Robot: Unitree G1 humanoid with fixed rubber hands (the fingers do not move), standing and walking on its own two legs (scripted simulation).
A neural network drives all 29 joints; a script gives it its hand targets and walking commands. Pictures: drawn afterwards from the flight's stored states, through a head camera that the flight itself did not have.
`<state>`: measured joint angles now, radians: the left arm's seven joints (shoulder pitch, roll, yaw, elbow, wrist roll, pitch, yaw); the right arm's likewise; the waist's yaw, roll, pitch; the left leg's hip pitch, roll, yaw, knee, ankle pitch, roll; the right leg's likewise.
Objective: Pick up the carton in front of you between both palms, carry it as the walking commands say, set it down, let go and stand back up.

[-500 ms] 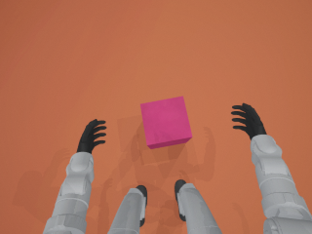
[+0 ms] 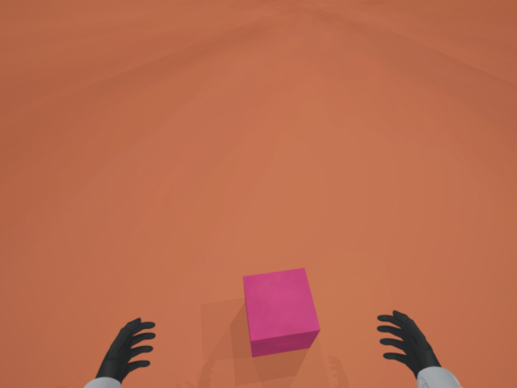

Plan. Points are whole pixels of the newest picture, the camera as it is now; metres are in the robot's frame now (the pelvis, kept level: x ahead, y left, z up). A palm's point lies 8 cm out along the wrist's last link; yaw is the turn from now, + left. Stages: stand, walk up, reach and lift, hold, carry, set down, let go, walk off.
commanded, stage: let go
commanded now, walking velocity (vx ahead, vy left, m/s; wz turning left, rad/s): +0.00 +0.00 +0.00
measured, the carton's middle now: (277, 313) +0.41 -0.05 -0.65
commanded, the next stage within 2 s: stand in 0.36 s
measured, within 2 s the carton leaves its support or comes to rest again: neither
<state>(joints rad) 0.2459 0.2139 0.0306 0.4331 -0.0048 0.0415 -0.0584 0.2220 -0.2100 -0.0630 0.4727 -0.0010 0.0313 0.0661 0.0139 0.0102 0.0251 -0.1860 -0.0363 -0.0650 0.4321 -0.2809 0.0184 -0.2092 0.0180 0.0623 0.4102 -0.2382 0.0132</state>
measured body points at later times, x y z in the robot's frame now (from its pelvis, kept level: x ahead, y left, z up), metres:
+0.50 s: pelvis -0.01 -0.01 -0.01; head -0.01 -0.01 +0.44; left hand +0.15 +0.26 -0.09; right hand +0.15 -0.27 -0.09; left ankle -0.04 +0.11 -0.74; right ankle -0.02 -0.13 -0.74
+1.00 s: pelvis +0.01 -0.01 +0.00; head +0.01 -0.01 +0.45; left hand +0.13 +0.28 -0.11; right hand +0.15 -0.30 -0.10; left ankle -0.04 +0.11 -0.74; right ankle -0.02 -0.13 -0.74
